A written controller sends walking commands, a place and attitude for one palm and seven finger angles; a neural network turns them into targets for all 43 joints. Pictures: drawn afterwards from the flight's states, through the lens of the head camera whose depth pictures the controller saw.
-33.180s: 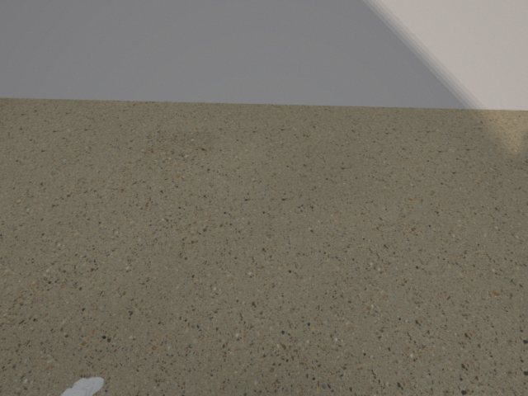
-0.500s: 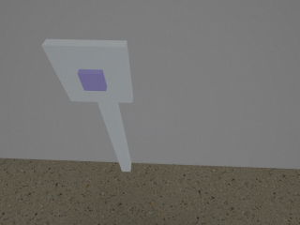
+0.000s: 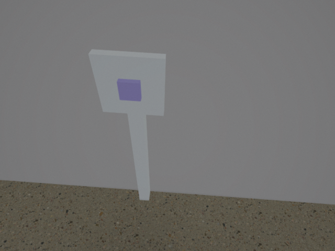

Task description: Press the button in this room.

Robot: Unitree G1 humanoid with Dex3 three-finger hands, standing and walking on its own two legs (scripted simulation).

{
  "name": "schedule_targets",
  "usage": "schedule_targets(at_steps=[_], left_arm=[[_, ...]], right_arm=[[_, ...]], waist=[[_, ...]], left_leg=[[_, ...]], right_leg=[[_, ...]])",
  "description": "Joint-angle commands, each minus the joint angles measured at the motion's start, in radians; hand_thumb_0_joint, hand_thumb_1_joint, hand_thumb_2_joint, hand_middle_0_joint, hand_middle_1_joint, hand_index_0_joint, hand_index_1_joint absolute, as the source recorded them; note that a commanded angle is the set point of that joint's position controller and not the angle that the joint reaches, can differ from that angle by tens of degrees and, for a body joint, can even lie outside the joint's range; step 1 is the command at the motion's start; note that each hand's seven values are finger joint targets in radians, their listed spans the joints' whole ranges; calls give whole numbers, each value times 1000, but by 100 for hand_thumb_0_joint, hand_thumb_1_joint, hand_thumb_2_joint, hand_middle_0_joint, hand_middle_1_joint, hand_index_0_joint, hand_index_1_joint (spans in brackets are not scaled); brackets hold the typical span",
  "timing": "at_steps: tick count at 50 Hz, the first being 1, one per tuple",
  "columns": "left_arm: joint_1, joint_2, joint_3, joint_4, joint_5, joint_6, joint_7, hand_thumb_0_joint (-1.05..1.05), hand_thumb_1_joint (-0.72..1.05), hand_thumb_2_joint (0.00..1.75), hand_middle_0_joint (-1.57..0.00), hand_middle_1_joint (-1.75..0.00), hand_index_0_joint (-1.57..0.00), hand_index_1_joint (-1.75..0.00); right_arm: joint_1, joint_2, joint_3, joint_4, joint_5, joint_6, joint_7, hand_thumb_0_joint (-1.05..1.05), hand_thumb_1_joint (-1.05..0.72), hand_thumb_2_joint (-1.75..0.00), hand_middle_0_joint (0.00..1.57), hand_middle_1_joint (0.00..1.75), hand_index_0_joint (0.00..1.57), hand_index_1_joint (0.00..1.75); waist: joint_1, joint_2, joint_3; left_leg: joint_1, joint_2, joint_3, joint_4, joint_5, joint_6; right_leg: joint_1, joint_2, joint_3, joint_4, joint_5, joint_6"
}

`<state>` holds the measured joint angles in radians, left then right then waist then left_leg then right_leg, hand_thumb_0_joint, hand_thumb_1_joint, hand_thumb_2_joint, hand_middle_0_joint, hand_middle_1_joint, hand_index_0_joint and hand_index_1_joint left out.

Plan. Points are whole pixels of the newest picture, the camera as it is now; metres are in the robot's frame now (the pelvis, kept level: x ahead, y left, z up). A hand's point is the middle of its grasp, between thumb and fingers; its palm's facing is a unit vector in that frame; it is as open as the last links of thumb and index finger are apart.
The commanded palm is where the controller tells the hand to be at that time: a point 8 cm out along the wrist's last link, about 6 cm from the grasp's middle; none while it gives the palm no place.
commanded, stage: come to a stop and stand still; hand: left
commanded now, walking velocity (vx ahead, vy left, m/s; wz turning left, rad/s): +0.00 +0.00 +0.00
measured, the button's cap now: (129, 89) +0.55 +0.16 +0.10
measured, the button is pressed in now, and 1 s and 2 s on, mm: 0 0 0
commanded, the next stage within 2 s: look again from close up in 0.12 s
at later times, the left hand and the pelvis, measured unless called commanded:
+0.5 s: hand out of the picture -0.01 +0.14 -0.18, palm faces +0.02 -0.99 -0.14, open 7.4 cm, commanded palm none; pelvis +0.00 -0.01 +0.00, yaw +0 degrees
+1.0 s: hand out of the picture +0.01 +0.14 -0.18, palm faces +0.03 -0.99 -0.16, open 7.4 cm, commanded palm none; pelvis +0.03 -0.02 +0.00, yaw -1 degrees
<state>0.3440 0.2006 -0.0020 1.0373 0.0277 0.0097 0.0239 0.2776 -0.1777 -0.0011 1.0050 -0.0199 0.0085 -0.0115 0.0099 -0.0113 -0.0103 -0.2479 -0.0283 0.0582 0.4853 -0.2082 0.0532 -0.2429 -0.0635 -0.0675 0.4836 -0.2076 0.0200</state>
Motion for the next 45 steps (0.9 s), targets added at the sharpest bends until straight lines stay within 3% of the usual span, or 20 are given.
schedule_targets(at_steps=[1,24,28,43,45], left_arm=[[44,67,9,-33,-4,-21,6,0,90,90,-20,-30,-20,-30],[76,17,5,29,-12,-37,17,0,90,90,-20,-30,-20,-30],[71,15,7,22,-11,-36,18,0,90,90,-20,-30,-20,-30],[53,24,10,24,-14,-44,16,0,90,90,-20,-30,-20,-30],[68,19,10,34,-11,-40,13,0,90,90,-20,-30,-20,-30]], right_arm=[[26,-130,-23,-35,-1,-22,-3,0,-90,-90,20,30,20,30],[98,-44,-7,75,6,-34,-10,0,-90,-90,20,30,20,30],[97,-43,-8,73,5,-33,-10,0,-90,-90,20,30,20,30],[78,-42,-6,88,8,-40,-14,0,-90,-90,20,30,20,30],[88,-35,-3,97,4,-33,-11,0,-90,-90,20,30,20,30]], waist=[[-11,25,102],[-6,12,107],[-5,28,109],[-6,6,67],[-5,-10,71]], left_leg=[[-124,132,-187,-215,-301,-2],[-94,116,-132,-160,-133,-21],[-98,118,-134,-164,-141,-21],[-21,121,-105,-138,29,-25],[-27,112,-94,-128,-112,-27]], right_leg=[[-17,-31,80,-104,-170,-44],[-1,-49,102,-117,-96,-58],[1,-44,104,-114,-87,-58],[39,-50,104,-120,25,-59],[29,-48,109,-127,-127,-63]])
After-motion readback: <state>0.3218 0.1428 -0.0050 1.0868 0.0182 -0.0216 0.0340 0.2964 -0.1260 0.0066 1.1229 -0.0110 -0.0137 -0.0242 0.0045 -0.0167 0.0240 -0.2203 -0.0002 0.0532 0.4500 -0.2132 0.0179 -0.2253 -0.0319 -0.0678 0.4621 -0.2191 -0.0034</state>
